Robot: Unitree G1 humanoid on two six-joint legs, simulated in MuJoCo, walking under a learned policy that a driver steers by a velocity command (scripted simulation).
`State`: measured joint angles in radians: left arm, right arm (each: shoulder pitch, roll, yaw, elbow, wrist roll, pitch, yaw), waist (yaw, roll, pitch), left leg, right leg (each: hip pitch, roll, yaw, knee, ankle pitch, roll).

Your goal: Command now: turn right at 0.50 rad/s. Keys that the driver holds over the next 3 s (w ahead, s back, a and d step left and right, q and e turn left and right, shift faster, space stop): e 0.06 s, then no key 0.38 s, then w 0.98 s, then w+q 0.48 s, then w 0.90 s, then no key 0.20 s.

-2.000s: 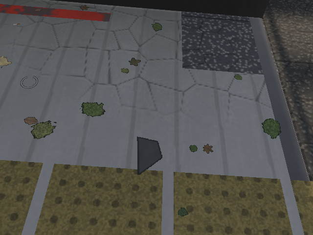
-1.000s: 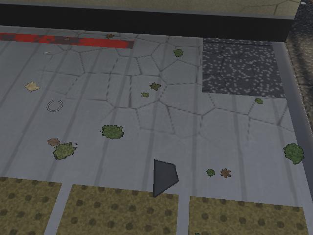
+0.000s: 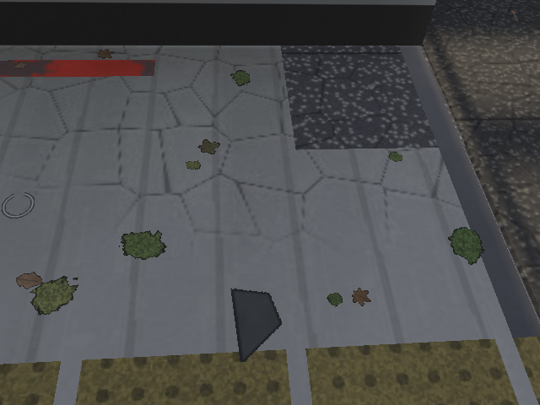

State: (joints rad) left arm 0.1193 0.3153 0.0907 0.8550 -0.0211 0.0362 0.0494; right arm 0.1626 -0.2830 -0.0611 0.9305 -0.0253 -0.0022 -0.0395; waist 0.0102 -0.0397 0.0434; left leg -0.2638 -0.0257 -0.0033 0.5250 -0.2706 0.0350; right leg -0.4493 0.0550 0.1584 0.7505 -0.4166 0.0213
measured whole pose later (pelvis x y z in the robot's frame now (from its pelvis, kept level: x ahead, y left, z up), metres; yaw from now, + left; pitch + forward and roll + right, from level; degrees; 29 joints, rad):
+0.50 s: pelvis +0.02 -0.02 +0.00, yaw -7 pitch -1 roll +0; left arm 0.12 0.24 0.05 0.86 0.00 0.03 0.02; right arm 0.20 -0.29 -0.04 0.94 -0.01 -0.01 -0.02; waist -0.04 0.03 0.04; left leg -0.17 0.04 0.07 0.51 -0.34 -0.01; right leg -0.21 0.01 0.00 0.48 -0.26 -0.01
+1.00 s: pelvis +0.15 +0.02 +0.02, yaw -7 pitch +0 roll -1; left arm 0.15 0.29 0.08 0.87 -0.02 -0.08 -0.01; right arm 0.39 -0.23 -0.03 0.99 0.00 -0.10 0.01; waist -0.06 -0.03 0.01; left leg -0.04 -0.02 0.04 0.27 -0.23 0.06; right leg -0.59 -0.09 0.00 0.96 -0.14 -0.03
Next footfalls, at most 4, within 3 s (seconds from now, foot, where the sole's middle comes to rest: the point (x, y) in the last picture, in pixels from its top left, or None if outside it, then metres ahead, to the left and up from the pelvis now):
0.40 right None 0.04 -0.15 -0.77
0.78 left None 0.14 0.11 -0.77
1.28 right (336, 399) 0.48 -0.16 -0.77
1.82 left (252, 278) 0.80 0.05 -0.77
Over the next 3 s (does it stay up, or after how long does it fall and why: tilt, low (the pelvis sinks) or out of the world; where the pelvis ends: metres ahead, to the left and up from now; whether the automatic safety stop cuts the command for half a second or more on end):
stays up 1.28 0.04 0.00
